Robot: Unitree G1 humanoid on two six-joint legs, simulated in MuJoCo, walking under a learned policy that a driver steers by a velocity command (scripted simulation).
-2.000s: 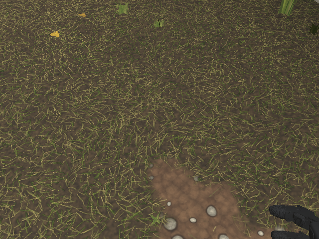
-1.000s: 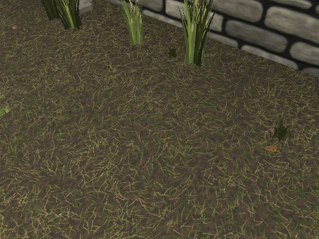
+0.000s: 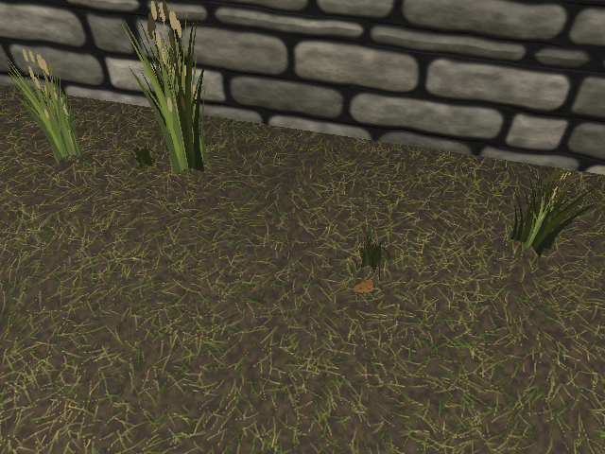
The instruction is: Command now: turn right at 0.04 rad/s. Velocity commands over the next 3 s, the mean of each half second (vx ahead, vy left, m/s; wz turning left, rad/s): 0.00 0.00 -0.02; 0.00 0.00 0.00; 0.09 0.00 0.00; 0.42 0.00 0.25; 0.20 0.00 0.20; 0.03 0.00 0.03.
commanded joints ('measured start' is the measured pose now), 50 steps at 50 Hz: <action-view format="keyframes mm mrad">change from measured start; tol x2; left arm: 1 -34 96 30 -55 -3 -15 6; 13 2 99 37 44 -9 -18 23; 34 9 87 28 237 -16 -20 32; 50 33 72 12 320 -18 -20 35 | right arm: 1 -16 -116 -22 -47 1 -14 -9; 32 34 -90 -9 169 8 -5 -29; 50 92 -64 3 241 10 -3 -33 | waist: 1 -5 36 -37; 8 -5 5 -32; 50 -1 11 17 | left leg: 1 -12 48 -52 -87 137 28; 23 2 15 -30 -112 154 28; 50 -5 -5 -17 -134 130 34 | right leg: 1 18 -68 76 -77 132 -22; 20 59 -70 62 -90 194 -6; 50 41 -56 30 -123 149 1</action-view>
